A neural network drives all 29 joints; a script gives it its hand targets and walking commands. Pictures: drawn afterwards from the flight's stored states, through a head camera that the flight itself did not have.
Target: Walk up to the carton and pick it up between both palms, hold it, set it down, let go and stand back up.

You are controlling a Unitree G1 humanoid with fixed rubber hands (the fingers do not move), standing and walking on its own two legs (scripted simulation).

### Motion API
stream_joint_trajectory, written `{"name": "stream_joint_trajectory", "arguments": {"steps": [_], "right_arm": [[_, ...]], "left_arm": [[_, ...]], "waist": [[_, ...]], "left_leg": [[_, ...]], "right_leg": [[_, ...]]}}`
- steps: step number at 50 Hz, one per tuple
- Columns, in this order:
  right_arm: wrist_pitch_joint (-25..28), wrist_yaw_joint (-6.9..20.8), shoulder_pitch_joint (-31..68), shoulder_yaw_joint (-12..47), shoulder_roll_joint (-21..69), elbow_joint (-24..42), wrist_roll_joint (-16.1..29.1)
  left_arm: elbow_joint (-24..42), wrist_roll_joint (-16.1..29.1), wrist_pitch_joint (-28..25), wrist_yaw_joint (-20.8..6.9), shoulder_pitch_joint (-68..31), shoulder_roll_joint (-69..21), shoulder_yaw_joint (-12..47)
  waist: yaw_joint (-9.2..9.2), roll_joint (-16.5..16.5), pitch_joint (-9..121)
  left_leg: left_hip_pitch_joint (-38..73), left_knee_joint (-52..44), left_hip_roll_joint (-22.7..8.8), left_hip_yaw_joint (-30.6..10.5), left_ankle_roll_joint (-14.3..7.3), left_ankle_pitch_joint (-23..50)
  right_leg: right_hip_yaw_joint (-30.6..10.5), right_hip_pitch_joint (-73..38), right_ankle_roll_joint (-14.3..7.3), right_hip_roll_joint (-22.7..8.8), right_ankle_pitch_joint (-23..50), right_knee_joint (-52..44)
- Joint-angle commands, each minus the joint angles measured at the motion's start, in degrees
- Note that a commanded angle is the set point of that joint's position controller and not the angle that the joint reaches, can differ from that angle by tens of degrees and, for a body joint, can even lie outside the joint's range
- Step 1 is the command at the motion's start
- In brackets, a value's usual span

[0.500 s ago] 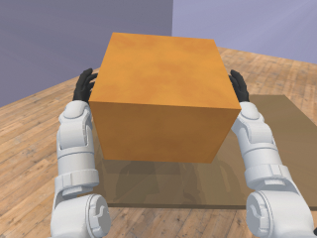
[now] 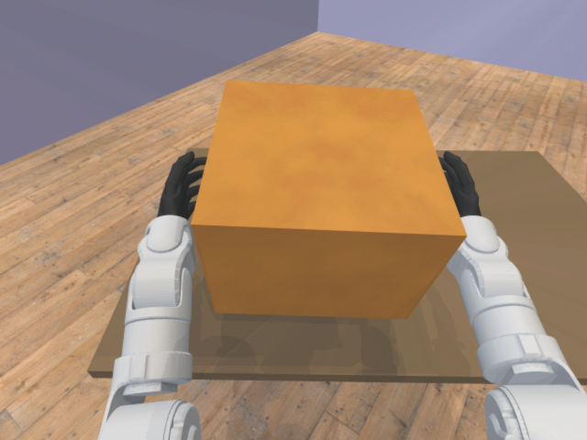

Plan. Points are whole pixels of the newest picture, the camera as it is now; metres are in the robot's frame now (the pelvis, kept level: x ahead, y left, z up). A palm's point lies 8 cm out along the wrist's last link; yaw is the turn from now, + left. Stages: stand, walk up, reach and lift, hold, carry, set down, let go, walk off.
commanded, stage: set down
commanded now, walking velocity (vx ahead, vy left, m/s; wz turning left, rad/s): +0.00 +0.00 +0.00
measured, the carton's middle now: (316, 199) +0.43 -0.01 +0.14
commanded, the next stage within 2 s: none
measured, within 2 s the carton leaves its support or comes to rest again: rests again in 1.92 s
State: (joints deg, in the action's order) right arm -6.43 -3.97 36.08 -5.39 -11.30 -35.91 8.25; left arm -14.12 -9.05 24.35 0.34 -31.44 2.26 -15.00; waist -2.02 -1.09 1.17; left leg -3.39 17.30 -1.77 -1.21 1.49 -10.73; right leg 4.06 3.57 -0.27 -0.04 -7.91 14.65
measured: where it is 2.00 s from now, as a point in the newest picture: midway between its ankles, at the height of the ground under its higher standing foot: outside the picture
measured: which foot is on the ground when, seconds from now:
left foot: down 0.00-1.00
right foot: down 0.00-1.00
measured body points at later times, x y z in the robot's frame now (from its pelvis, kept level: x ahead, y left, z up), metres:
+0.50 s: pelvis -0.01 +0.00 +0.00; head -0.02 +0.00 +0.45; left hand +0.38 +0.18 +0.14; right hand +0.40 -0.19 +0.12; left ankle -0.01 +0.13 -0.75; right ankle +0.00 -0.11 -0.75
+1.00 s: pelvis +0.00 -0.01 +0.00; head +0.02 -0.01 +0.45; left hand +0.38 +0.20 +0.09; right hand +0.43 -0.17 +0.10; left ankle -0.01 +0.13 -0.75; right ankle +0.00 -0.11 -0.75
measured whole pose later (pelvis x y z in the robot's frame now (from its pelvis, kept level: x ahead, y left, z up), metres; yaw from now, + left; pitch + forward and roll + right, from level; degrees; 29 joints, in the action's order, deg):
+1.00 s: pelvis +0.00 -0.01 +0.00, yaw +1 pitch +5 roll +0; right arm 4.3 1.3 42.3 -13.6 -9.3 -55.0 -1.3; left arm -32.4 -5.8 9.4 3.5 -31.3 1.5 -16.6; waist 3.2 1.0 4.6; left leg -13.4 17.5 -2.1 -1.9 2.3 -9.5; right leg 4.8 13.5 -1.0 0.3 -7.3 15.4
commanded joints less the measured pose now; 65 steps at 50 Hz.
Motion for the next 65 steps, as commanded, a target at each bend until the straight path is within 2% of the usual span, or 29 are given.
{"name": "stream_joint_trajectory", "arguments": {"steps": [1,3,4,5,8,11,12,14,15,16,22,23,24,27,32,35,36,38,40,43,44,49,50,51,53,58,60,61,65], "right_arm": [[3.44,7.32,38.75,19.85,29.89,15.37,1.43],[2.97,7.99,38.09,17.96,29.12,13.31,0.35],[3.31,8.31,39.42,17.28,28.76,13.51,-0.06],[3.69,8.5,38.73,15.59,29.22,13.19,-1.37],[6.05,9.7,41.24,11.3,27.52,12.76,-3.16],[8.51,10.2,41.31,9.53,28.51,11.42,-5.56],[9.2,10.44,39.73,8.46,29.12,9.53,-7.16],[10.36,10.83,40.14,6.81,28.75,7.07,-7.97],[10.3,11.0,40.3,6.72,28.43,5.3,-8.21],[10.31,11.28,39.15,3.69,27.44,2.47,-9.88],[12.37,12.28,44.25,5.53,27.38,2.15,-9.8],[12.7,12.28,42.77,5.68,28.98,1.07,-10.18],[13.08,12.51,45.5,6.66,29.42,2.36,-9.79],[13.6,12.91,44.61,9.53,31.03,1.42,-8.77],[12.96,13.65,41.43,10.41,31.13,-3.01,-7.26],[13.83,13.72,42.92,11.45,31.61,-0.86,-7.02],[13.61,13.44,41.17,10.19,31.78,-3.53,-7.18],[13.53,13.69,42.43,11.01,31.46,-2.77,-6.46],[13.13,13.47,39.76,8.77,29.46,-6.36,-8.27],[14.23,12.75,39.49,7.45,29.73,-5.6,-9.75],[14.41,12.66,39.75,6.99,29.33,-5.41,-9.63],[14.85,11.93,38.99,4.76,29.25,-9.55,-11.58],[15.09,12.16,38.68,3.23,29.35,-9.25,-11.62],[15.1,12.29,39.59,3.62,28.74,-9.29,-11.79],[15.82,12.31,38.79,3.73,28.17,-8.99,-11.6],[16.2,14.1,40.35,3.68,27.53,-10.37,-10.96],[16.49,14.8,39.4,3.67,28.51,-11.67,-10.36],[16.22,15.55,39.22,4.16,27.76,-12.54,-10.5],[17.17,16.94,41.61,4.35,27.83,-11.84,-10.45]], "left_arm": [[5.7,1.33,-0.31,-9.48,-29.57,-24.38,19.94],[5.87,0.36,-0.56,-9.64,-31.43,-23.31,17.82],[5.85,-0.17,-0.56,-9.93,-31.33,-23.12,18.47],[5.74,-0.44,-0.93,-9.85,-32.04,-23.35,18.41],[7.48,1.54,-3.06,-8.46,-38.1,-24.78,21.4],[9.62,4.66,-6.86,-6.32,-42.98,-27.99,26.07],[7.04,4.06,-7.85,-5.79,-41.54,-29.68,26.47],[3.21,4.44,-9.27,-5.03,-40.18,-29.32,26.0],[0.74,3.63,-9.42,-5.21,-39.16,-28.74,24.67],[-1.79,3.71,-9.56,-5.34,-38.96,-28.93,24.22],[-9.22,4.36,-11.79,-4.65,-38.97,-27.56,21.16],[-9.78,3.45,-12.5,-4.52,-38.84,-28.22,20.78],[-9.8,3.53,-13.11,-4.06,-40.47,-27.82,19.46],[-11.19,1.93,-14.26,-3.59,-38.16,-26.99,16.67],[-9.74,0.31,-15.18,-2.74,-37.67,-26.13,14.92],[-6.41,1.65,-16.7,-1.68,-39.4,-27.86,16.81],[-6.68,1.84,-16.97,-1.78,-39.54,-27.82,17.51],[-5.11,2.62,-17.43,-1.17,-40.04,-28.79,18.09],[-7.43,2.39,-17.39,-1.07,-38.73,-27.54,17.68],[-3.87,4.48,-18.8,-1.16,-41.2,-29.89,21.9],[-4.38,5.21,-19.12,-0.94,-41.65,-29.76,22.49],[-7.88,6.56,-20.42,-1.56,-42.55,-30.95,24.04],[-8.7,6.68,-20.56,-1.55,-41.78,-31.27,24.78],[-10.84,6.29,-20.62,-1.63,-42.31,-31.51,23.76],[-12.21,5.49,-20.61,-1.52,-38.45,-31.56,23.1],[-14.92,3.4,-21.0,-0.77,-38.27,-30.03,19.71],[-14.47,2.77,-21.57,-0.58,-38.81,-29.53,18.26],[-15.72,0.77,-21.56,-0.32,-37.29,-28.21,16.0],[-15.35,0.68,-22.24,0.57,-38.73,-28.12,14.27]], "waist": [[1.89,-1.26,19.62],[2.38,-1.81,17.88],[2.32,0.82,17.3],[1.73,-0.04,17.7],[0.23,3.53,22.31],[-1.53,4.83,30.34],[-2.3,6.42,30.24],[-2.36,5.31,29.1],[-0.94,5.52,26.38],[-2.58,4.02,25.73],[1.58,-2.5,25.79],[1.24,-2.42,26.93],[3.02,-3.17,27.23],[5.76,-2.85,28.87],[7.0,-1.5,27.98],[7.82,-0.26,31.74],[6.73,0.06,31.64],[7.66,1.67,33.66],[5.42,0.46,31.99],[3.15,1.57,36.6],[2.46,0.1,36.7],[0.56,-1.29,36.45],[-0.17,0.25,36.11],[0.25,-1.52,35.24],[0.71,-0.47,33.45],[3.3,0.03,31.73],[4.94,0.4,30.66],[6.93,1.1,29.65],[9.36,-0.15,31.15]], "left_leg": [[-0.97,-0.7,4.56,3.38,0.8,20.37],[-2.19,-1.22,4.89,3.86,0.57,18.32],[-1.95,-1.67,4.79,3.63,0.34,16.84],[-1.62,-2.14,4.56,3.62,0.57,16.42],[2.11,-1.29,4.1,3.76,1.85,16.66],[6.6,0.62,3.95,3.45,3.28,20.68],[8.0,1.1,3.95,3.11,4.35,21.36],[7.94,0.76,3.29,2.76,3.86,20.72],[6.74,0.44,3.28,3.29,3.49,19.54],[5.49,-1.01,3.11,2.64,3.21,15.88],[0.2,-1.88,3.17,3.83,1.67,14.39],[0.33,-1.76,3.03,3.86,1.67,14.87],[-0.46,-1.74,3.05,4.37,1.39,14.61],[-2.59,-1.17,3.31,4.85,1.06,18.1],[-5.79,-1.56,3.43,4.84,0.82,18.79],[-3.48,0.13,2.98,5.06,1.1,22.22],[-3.86,0.32,3.31,5.22,1.01,22.89],[-4.16,0.79,3.02,5.13,1.31,23.82],[-3.84,0.94,3.31,5.06,1.19,22.74],[-1.9,1.89,2.75,4.65,1.98,24.68],[-1.71,1.85,2.67,4.29,1.86,24.91],[-2.48,2.3,2.2,4.43,2.59,25.06],[-1.6,2.13,2.47,4.62,2.88,25.26],[-3.15,1.72,2.34,4.34,2.65,23.81],[-2.81,2.16,2.58,4.83,2.99,25.98],[-3.92,1.18,2.13,5.22,2.76,24.14],[-4.88,0.4,1.79,5.35,2.4,23.09],[-4.34,0.1,1.83,5.59,1.96,22.84],[-5.98,-0.37,1.75,6.27,1.14,21.5]], "right_leg": [[0.75,-18.19,3.31,1.6,25.34,3.39],[0.7,-16.86,3.52,1.79,22.74,2.78],[0.39,-15.71,3.3,1.23,19.94,2.21],[0.92,-14.42,3.2,1.72,18.52,1.83],[2.72,-9.24,2.47,2.43,10.66,1.0],[3.61,-5.84,1.7,2.73,12.42,1.18],[4.06,-5.47,1.0,2.87,11.55,1.07],[3.86,-3.76,0.91,2.72,10.77,0.48],[3.28,-4.15,0.84,2.56,10.31,0.12],[4.0,-4.18,1.18,2.75,8.51,-0.3],[2.93,-7.49,2.33,2.32,11.14,0.53],[3.1,-8.03,2.21,2.15,12.51,0.81],[2.42,-8.5,2.37,2.33,11.99,1.14],[1.03,-12.89,2.3,1.62,19.48,2.98],[0.5,-15.17,2.77,1.28,20.92,3.42],[0.32,-12.23,2.27,1.15,23.32,4.27],[0.31,-12.16,2.27,1.27,24.22,4.3],[-0.21,-12.4,1.74,1.19,23.81,4.55],[-0.02,-10.55,2.09,0.98,23.45,3.65],[0.6,-9.37,1.89,1.46,25.6,4.65],[0.9,-7.84,2.17,1.82,24.68,4.32],[0.59,-9.61,1.84,1.48,27.49,4.36],[0.69,-8.67,1.77,2.13,26.86,4.11],[0.95,-9.3,1.96,1.96,25.97,3.97],[0.93,-10.08,1.63,1.66,28.95,4.31],[0.73,-8.71,1.56,1.84,23.41,3.51],[0.61,-8.54,1.36,2.11,20.79,3.36],[-0.07,-7.4,1.18,1.74,18.53,3.11],[-0.12,-7.28,1.17,1.64,16.22,3.03]]}}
